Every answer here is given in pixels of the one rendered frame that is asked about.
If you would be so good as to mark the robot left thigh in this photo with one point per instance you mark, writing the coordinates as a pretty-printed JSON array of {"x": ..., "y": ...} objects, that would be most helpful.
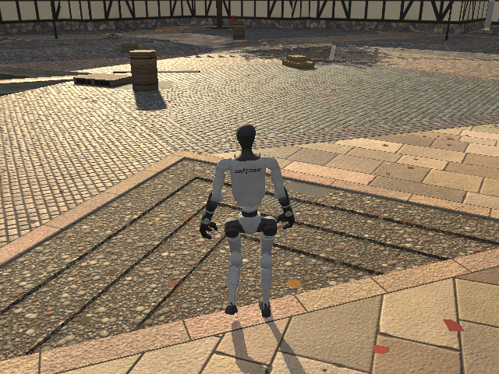
[{"x": 232, "y": 232}]

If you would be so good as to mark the right robot hand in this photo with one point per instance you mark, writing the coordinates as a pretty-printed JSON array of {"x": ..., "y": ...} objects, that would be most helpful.
[{"x": 283, "y": 218}]

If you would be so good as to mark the right robot forearm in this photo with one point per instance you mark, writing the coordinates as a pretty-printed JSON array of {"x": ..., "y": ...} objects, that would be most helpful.
[{"x": 286, "y": 205}]

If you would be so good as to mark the right robot shin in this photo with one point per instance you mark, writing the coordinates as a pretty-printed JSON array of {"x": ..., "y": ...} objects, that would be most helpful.
[{"x": 265, "y": 281}]

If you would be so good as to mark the robot right upper arm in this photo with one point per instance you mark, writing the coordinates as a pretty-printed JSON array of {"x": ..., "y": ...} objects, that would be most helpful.
[{"x": 276, "y": 177}]

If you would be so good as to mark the left robot hand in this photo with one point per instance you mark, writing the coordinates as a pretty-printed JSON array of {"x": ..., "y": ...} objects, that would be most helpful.
[{"x": 204, "y": 228}]

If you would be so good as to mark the robot left upper arm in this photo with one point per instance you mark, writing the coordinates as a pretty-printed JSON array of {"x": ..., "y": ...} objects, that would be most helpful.
[{"x": 219, "y": 179}]

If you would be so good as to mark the left robot forearm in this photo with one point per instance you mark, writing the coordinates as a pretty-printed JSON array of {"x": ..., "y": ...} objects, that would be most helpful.
[{"x": 209, "y": 210}]

